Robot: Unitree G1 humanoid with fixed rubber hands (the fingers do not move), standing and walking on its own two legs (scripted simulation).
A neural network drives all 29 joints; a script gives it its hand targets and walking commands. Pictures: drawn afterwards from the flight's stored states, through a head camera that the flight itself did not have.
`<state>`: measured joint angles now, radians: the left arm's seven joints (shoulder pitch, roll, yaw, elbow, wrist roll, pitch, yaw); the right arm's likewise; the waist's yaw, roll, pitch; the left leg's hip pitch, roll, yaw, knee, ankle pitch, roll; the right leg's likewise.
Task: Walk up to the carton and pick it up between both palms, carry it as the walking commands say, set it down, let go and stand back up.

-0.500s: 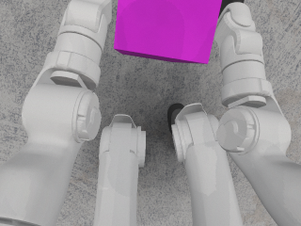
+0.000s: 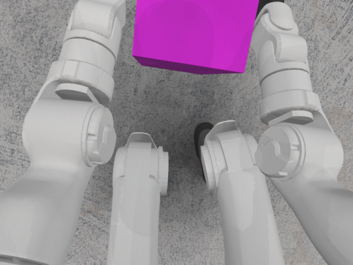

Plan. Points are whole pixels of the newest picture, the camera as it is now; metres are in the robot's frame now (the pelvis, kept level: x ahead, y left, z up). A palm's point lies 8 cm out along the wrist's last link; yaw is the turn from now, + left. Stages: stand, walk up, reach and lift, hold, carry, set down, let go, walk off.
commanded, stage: set down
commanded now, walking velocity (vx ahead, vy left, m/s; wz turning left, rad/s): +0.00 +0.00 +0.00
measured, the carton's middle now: out of the picture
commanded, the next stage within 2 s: let go in 2.00 s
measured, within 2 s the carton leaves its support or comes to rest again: neither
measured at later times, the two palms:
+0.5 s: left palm out of the picture +0.57 +0.11 -0.16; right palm (269, 11) +0.51 -0.18 -0.17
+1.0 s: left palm out of the picture +0.58 +0.11 -0.12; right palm (307, 3) +0.51 -0.22 -0.12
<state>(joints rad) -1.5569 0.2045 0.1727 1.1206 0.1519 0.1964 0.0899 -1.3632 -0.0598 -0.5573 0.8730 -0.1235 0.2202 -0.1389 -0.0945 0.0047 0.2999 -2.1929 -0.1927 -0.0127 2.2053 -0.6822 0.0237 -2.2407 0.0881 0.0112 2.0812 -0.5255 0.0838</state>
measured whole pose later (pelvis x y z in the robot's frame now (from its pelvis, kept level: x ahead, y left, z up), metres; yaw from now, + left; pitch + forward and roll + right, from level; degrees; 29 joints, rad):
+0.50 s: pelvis -0.01 -0.01 +0.00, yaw +1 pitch +37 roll -3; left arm -1.58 0.35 0.04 1.13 0.02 0.15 0.09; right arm -1.41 -0.10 -0.48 1.00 -0.04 0.11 -0.17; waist -0.12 -0.02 0.37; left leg -2.17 -0.17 -0.01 2.18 -0.63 0.00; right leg -2.23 0.07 -0.01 2.08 -0.50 0.05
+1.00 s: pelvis -0.02 -0.02 +0.03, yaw +2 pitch +31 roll -3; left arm -1.62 0.48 -0.06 0.98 -0.20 0.28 0.10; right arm -1.40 -0.21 -0.28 0.73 0.21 0.26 -0.24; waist -0.14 0.04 0.52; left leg -2.03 -0.09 0.00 2.12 -0.63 0.04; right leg -2.08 0.06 -0.03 2.01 -0.48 0.03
